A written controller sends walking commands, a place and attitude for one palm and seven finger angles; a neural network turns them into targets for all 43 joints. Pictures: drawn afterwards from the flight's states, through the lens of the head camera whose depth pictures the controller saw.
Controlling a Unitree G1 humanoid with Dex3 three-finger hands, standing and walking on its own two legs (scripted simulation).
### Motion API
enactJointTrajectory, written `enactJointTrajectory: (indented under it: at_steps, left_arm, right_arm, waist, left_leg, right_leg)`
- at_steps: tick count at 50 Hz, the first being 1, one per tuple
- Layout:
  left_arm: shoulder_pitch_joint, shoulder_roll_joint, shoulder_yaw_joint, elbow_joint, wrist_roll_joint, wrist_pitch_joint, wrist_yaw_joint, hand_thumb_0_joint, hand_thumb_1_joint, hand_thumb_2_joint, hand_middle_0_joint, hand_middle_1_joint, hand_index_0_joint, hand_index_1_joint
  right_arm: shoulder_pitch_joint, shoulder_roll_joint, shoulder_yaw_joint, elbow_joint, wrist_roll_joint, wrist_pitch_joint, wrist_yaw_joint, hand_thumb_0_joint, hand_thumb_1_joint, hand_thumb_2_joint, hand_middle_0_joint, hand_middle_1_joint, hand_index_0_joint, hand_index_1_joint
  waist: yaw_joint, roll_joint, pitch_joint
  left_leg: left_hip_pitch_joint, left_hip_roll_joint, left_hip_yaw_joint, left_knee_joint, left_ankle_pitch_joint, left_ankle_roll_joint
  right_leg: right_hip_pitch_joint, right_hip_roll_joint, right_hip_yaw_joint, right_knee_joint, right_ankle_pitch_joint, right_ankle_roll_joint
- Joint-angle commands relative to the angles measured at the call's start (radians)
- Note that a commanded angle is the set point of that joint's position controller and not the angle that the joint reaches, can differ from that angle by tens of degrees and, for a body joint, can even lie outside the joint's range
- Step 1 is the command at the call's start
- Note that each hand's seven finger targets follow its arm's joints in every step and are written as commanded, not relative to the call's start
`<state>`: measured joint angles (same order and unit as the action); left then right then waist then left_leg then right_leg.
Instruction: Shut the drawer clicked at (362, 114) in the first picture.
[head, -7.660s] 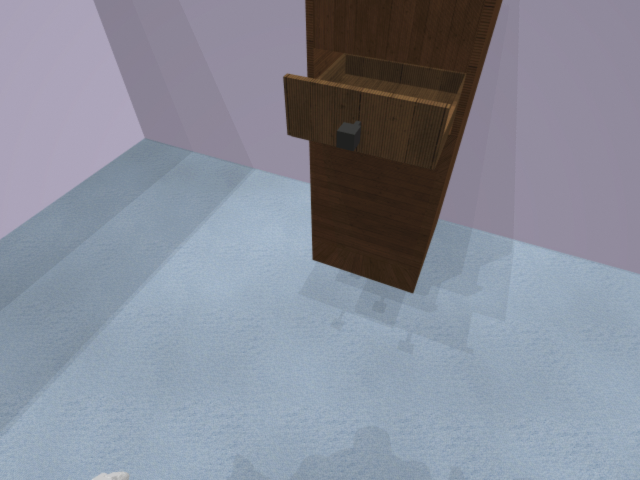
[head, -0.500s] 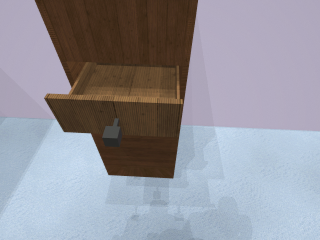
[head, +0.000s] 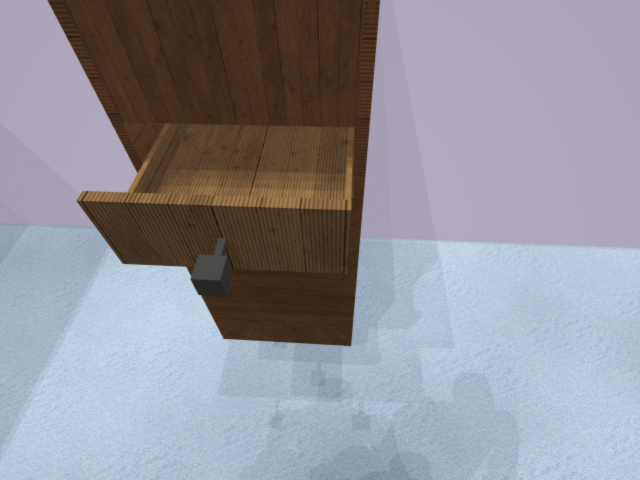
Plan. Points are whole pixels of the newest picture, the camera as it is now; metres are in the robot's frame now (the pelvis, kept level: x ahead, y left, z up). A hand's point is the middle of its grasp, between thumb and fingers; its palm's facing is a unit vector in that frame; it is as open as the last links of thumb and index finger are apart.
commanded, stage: look again from close up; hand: left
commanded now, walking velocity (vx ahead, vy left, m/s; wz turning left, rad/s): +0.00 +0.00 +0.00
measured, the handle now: (216, 263) +0.40 +0.18 +0.01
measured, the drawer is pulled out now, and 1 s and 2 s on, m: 0.18 0.18 0.18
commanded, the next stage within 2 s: raise the hand and make a fist in 0.28 s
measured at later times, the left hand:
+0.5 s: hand out of the picture +0.13 +0.19 -0.09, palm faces +0.25 -0.94 -0.22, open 7.2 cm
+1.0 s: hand (185, 455) +0.15 +0.15 +0.02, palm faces -0.04 -1.00 -0.03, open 4.9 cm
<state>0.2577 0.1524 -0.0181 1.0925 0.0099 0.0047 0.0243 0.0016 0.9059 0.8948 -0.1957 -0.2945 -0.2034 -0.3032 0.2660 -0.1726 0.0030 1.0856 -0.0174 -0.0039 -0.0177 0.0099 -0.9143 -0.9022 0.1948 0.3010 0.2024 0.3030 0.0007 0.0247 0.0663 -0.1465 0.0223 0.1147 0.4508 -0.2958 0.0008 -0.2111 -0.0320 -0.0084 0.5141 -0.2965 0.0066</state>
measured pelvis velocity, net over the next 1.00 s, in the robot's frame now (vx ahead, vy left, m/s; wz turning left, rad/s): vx -0.06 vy -0.01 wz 0.10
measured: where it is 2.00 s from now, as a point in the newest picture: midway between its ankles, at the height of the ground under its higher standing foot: outside the picture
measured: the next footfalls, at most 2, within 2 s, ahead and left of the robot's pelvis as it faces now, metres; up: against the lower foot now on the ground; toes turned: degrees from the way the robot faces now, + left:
none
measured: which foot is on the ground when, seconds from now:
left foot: down 0.00-1.00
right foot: down 0.00-1.00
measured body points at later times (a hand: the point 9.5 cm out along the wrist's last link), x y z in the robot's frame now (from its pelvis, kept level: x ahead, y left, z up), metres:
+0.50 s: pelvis +0.02 -0.01 +0.00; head +0.03 -0.03 +0.45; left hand +0.12 +0.23 -0.07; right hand +0.08 -0.25 -0.15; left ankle -0.03 +0.11 -0.74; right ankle -0.01 -0.12 -0.74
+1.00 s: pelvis -0.06 -0.01 -0.07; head -0.03 +0.00 +0.38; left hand +0.14 +0.21 +0.03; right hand +0.18 -0.20 -0.12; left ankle -0.03 +0.12 -0.74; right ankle -0.01 -0.12 -0.74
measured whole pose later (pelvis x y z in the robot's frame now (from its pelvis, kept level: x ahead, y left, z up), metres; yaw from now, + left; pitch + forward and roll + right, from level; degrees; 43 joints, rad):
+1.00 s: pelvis -0.06 -0.01 -0.07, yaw +6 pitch +7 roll -3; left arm 0.30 0.19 0.02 -0.08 -0.22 -0.47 -0.28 0.02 0.90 0.90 -0.64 -0.78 -0.65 -0.79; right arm 0.17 -0.23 0.03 0.54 0.02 -0.26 -0.05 0.02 -0.91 -0.90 0.19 0.30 0.20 0.30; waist 0.04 0.03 -0.07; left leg -0.74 0.04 -0.04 1.10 -0.49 -0.01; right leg -0.70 -0.04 -0.13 1.04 -0.47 -0.01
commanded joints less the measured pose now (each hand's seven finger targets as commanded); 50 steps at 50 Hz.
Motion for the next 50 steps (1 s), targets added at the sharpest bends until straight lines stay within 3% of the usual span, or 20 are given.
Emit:
enactJointTrajectory:
  at_steps: [1, 18, 19, 20, 21, 22, 23, 24, 25, 26, 28, 30, 33, 36, 40, 41, 42, 44, 47, 50]
  left_arm:
    - [0.04, 0.127, 0.02, -0.02, 0.001, -0.028, 0.011, 0.0, 0.9, 0.9, -0.2, -0.3, -0.2, -0.3]
    - [0.048, 0.121, 0.025, 0.002, 0.0, -0.034, 0.015, 0.0, 0.9, 0.9, -0.2, -0.3, -0.2, -0.3]
    - [0.155, 0.149, 0.041, 0.039, 0.01, -0.049, 0.055, 0.0, 0.9, 0.9, -0.2, -0.3, -0.2, -0.3]
    - [-0.611, 0.345, 0.124, -1.498, -0.2, -0.282, 0.033, 0.0, 0.9, 0.9, -0.22, -0.322, -0.22, -0.322]
    - [-0.133, 0.278, 0.151, -1.204, -0.111, -0.221, 0.067, 0.0, 0.9, 0.9, -0.24, -0.343, -0.24, -0.343]
    - [-0.08, 0.21, 0.108, -1.134, -0.132, -0.166, 0.115, 0.0, 0.9, 0.9, -0.26, -0.365, -0.26, -0.365]
    - [0.188, -0.036, -0.035, -0.949, -0.142, -0.065, 0.096, 0.0, 0.9, 0.9, -0.28, -0.387, -0.28, -0.387]
    - [0.01, -0.013, -0.024, -1.168, -0.18, -0.1, 0.064, 0.0, 0.9, 0.9, -0.3, -0.408, -0.3, -0.408]
    - [0.028, 0.054, 0.052, -1.173, -0.168, -0.145, 0.041, 0.0, 0.9, 0.9, -0.32, -0.43, -0.32, -0.43]
    - [0.104, 0.026, 0.048, -1.116, -0.162, -0.191, 0.011, 0.0, 0.9, 0.9, -0.34, -0.452, -0.34, -0.452]
    - [0.374, -0.054, 0.043, -0.956, -0.176, -0.267, -0.08, 0.0, 0.9, 0.9, -0.38, -0.495, -0.38, -0.495]
    - [0.485, -0.048, 0.079, -0.922, -0.217, -0.388, -0.207, 0.0, 0.9, 0.9, -0.42, -0.538, -0.42, -0.538]
    - [0.464, 0.09, 0.197, -0.93, -0.238, -0.532, -0.39, 0.0, 0.9, 0.9, -0.48, -0.603, -0.48, -0.603]
    - [0.299, 0.168, 0.25, -1.133, -0.246, -0.522, -0.399, 0.0, 0.9, 0.9, -0.54, -0.668, -0.54, -0.668]
    - [-0.011, 0.135, 0.217, -1.408, -0.275, -0.584, -0.293, 0.0, 0.9, 0.9, -0.62, -0.755, -0.62, -0.755]
    - [-0.077, 0.128, 0.179, -1.489, -0.269, -0.616, -0.275, 0.0, 0.9, 0.9, -0.64, -0.777, -0.64, -0.777]
    - [-0.173, 0.128, 0.139, -1.548, -0.26, -0.637, -0.269, 0.0, 0.9, 0.9, -0.66, -0.798, -0.66, -0.798]
    - [-0.162, 0.061, 0.014, -1.544, -0.243, -0.648, -0.288, 0.0, 0.9, 0.9, -0.7, -0.842, -0.7, -0.842]
    - [-0.21, 0.045, -0.093, -1.425, -0.224, -0.55, -0.338, 0.0, 0.9, 0.9, -0.76, -0.907, -0.76, -0.907]
    - [-0.105, 0.148, 0.0, -1.255, -0.184, -0.353, -0.34, 0.0, 0.9, 0.9, -0.82, -0.972, -0.82, -0.972]
  right_arm:
    - [0.047, -0.081, -0.014, -0.021, 0.006, -0.017, -0.009, 0.0, -0.9, -0.9, 0.2, 0.3, 0.2, 0.3]
    - [0.035, -0.075, -0.014, 0.014, 0.005, -0.016, -0.018, 0.0, -0.9, -0.9, 0.2, 0.3, 0.2, 0.3]
    - [-0.057, -0.12, -0.033, -0.054, 0.019, -0.021, -0.008, 0.0, -0.9, -0.9, 0.2, 0.3, 0.2, 0.3]
    - [-0.019, -0.256, -0.032, -0.38, 0.068, -0.181, -0.061, 0.0, -0.9, -0.9, 0.2, 0.3, 0.2, 0.3]
    - [-0.084, -0.174, -0.027, -0.326, 0.038, -0.259, -0.1, 0.0, -0.9, -0.9, 0.2, 0.3, 0.2, 0.3]
    - [-0.093, -0.181, -0.039, -0.277, 0.052, -0.287, -0.096, 0.0, -0.9, -0.9, 0.2, 0.3, 0.2, 0.3]
    - [-0.05, -0.138, -0.036, -0.279, 0.068, -0.288, -0.08, 0.0, -0.9, -0.9, 0.2, 0.3, 0.2, 0.3]
    - [-0.075, -0.182, -0.045, -0.358, 0.072, -0.306, -0.076, 0.0, -0.9, -0.9, 0.2, 0.3, 0.2, 0.3]
    - [-0.056, -0.198, -0.072, -0.378, 0.05, -0.323, -0.077, 0.0, -0.9, -0.9, 0.2, 0.3, 0.2, 0.3]
    - [-0.062, -0.198, -0.077, -0.407, 0.037, -0.336, -0.072, 0.0, -0.9, -0.9, 0.2, 0.3, 0.2, 0.3]
    - [-0.078, -0.181, -0.083, -0.47, 0.034, -0.335, -0.043, 0.0, -0.9, -0.9, 0.2, 0.3, 0.2, 0.3]
    - [-0.121, -0.185, -0.096, -0.523, 0.032, -0.325, -0.012, 0.0, -0.9, -0.9, 0.2, 0.3, 0.2, 0.3]
    - [-0.152, -0.214, -0.107, -0.613, 0.027, -0.296, 0.024, 0.0, -0.9, -0.9, 0.2, 0.3, 0.2, 0.3]
    - [-0.185, -0.199, -0.103, -0.718, 0.041, -0.26, 0.012, 0.0, -0.9, -0.9, 0.2, 0.3, 0.2, 0.3]
    - [-0.12, -0.165, -0.08, -0.736, 0.039, -0.261, -0.008, 0.0, -0.9, -0.9, 0.2, 0.3, 0.2, 0.3]
    - [-0.112, -0.163, -0.07, -0.733, 0.034, -0.269, -0.013, 0.0, -0.9, -0.9, 0.2, 0.3, 0.2, 0.3]
    - [-0.104, -0.17, -0.061, -0.722, 0.032, -0.274, -0.02, 0.0, -0.9, -0.9, 0.2, 0.3, 0.2, 0.3]
    - [-0.085, -0.178, -0.048, -0.699, 0.038, -0.3, -0.031, 0.0, -0.9, -0.9, 0.2, 0.3, 0.2, 0.3]
    - [-0.091, -0.202, -0.028, -0.686, 0.053, -0.319, -0.048, 0.0, -0.9, -0.9, 0.2, 0.3, 0.2, 0.3]
    - [-0.079, -0.214, -0.025, -0.703, 0.066, -0.296, -0.055, 0.0, -0.9, -0.9, 0.2, 0.3, 0.2, 0.3]
  waist:
    - [-0.006, -0.062, -0.029]
    - [-0.002, -0.04, -0.031]
    - [0.038, -0.138, -0.045]
    - [-0.075, 0.05, -0.528]
    - [0.016, 0.255, -0.513]
    - [0.006, 0.255, -0.414]
    - [-0.024, 0.109, -0.274]
    - [-0.038, 0.015, -0.161]
    - [-0.056, -0.074, -0.191]
    - [-0.046, -0.153, -0.136]
    - [0.018, -0.293, -0.111]
    - [0.055, -0.352, -0.106]
    - [0.066, -0.205, -0.172]
    - [0.076, -0.07, -0.279]
    - [0.005, 0.08, -0.328]
    - [-0.02, 0.108, -0.357]
    - [-0.059, 0.065, -0.37]
    - [-0.086, 0.103, -0.361]
    - [-0.127, 0.054, -0.256]
    - [-0.068, -0.013, -0.233]
  left_leg:
    - [0.025, 0.082, -0.077, -0.065, 0.182, 0.022]
    - [0.05, 0.093, -0.072, -0.068, 0.262, 0.01]
    - [-0.078, 0.105, -0.032, 0.181, 0.211, -0.016]
    - [0.135, -0.021, -0.059, 0.01, 0.39, 0.035]
    - [0.203, -0.009, -0.043, -0.004, 0.612, 0.051]
    - [0.154, 0.017, -0.067, 0.031, 0.604, 0.022]
    - [0.089, 0.035, -0.077, 0.03, 0.572, 0.03]
    - [0.021, 0.026, -0.1, 0.052, 0.511, 0.029]
    - [-0.01, 0.012, -0.09, 0.096, 0.458, 0.032]
    - [-0.086, 0.002, -0.094, 0.122, 0.392, 0.03]
    - [-0.217, -0.015, -0.098, 0.165, 0.333, 0.015]
    - [-0.366, -0.029, -0.086, 0.225, 0.224, -0.008]
    - [-0.426, -0.054, -0.065, 0.317, 0.164, -0.023]
    - [-0.466, -0.065, -0.027, 0.368, 0.089, 0.002]
    - [-0.432, -0.038, -0.078, 0.424, -0.021, 0.016]
    - [-0.412, -0.033, -0.094, 0.444, -0.024, 0.022]
    - [-0.418, -0.021, -0.108, 0.466, -0.051, 0.028]
    - [-0.403, -0.008, -0.13, 0.467, -0.076, 0.032]
    - [-0.458, 0.001, -0.167, 0.437, -0.175, 0.036]
    - [-0.506, -0.008, -0.172, 0.366, -0.24, 0.027]
  right_leg:
    - [-0.008, -0.082, 0.081, -0.096, 0.284, -0.045]
    - [0.033, -0.078, 0.067, -0.105, 0.403, -0.048]
    - [0.075, -0.157, 0.14, -0.113, 0.842, 0.011]
    - [0.196, -0.065, 0.071, -0.008, 0.775, -0.041]
    - [0.185, -0.004, 0.04, 0.038, 0.578, -0.058]
    - [0.081, -0.007, -0.019, 0.009, 0.4, -0.047]
    - [-0.005, -0.003, -0.043, -0.009, 0.373, -0.028]
    - [-0.043, -0.004, -0.055, -0.002, 0.421, -0.02]
    - [-0.092, 0.002, -0.074, 0.011, 0.404, -0.013]
    - [-0.145, 0.009, -0.089, 0.03, 0.373, -0.005]
    - [-0.173, 0.016, -0.1, 0.106, 0.387, 0.004]
    - [-0.198, 0.011, -0.08, 0.18, 0.376, 0.008]
    - [-0.194, -0.021, -0.006, 0.254, 0.388, -0.017]
    - [-0.238, -0.014, 0.021, 0.275, 0.177, -0.024]
    - [-0.387, 0.016, 0.02, 0.297, -0.071, -0.027]
    - [-0.42, 0.02, 0.011, 0.31, -0.071, -0.029]
    - [-0.458, 0.028, 0.015, 0.322, -0.105, -0.024]
    - [-0.498, 0.034, 0.001, 0.329, -0.132, -0.032]
    - [-0.514, 0.04, -0.006, 0.3, -0.2, -0.025]
    - [-0.452, 0.029, -0.007, 0.249, -0.265, -0.02]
